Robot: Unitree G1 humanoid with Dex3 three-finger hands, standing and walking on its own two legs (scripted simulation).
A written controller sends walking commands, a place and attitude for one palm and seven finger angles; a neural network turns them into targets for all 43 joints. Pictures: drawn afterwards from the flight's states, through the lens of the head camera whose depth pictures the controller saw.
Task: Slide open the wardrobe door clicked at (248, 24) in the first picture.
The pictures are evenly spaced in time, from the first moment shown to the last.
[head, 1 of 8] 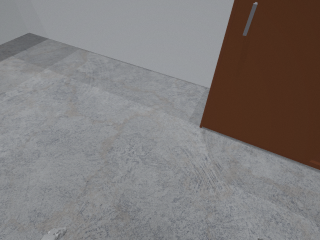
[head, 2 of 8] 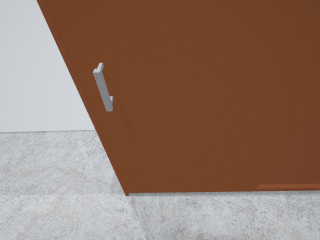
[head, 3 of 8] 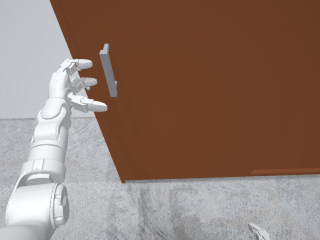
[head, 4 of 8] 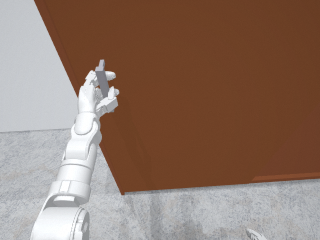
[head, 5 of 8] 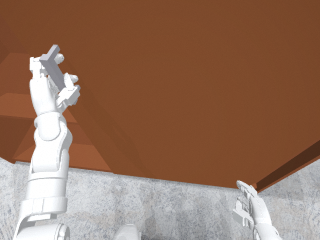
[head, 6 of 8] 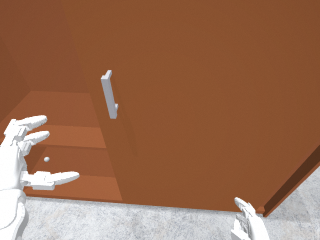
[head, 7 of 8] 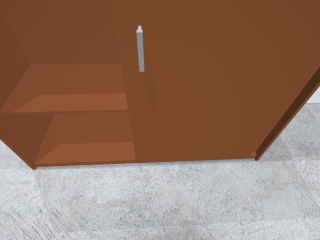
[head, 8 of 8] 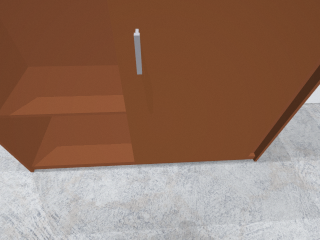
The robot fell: no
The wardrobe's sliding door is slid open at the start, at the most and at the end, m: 0.00 0.69 0.69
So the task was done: yes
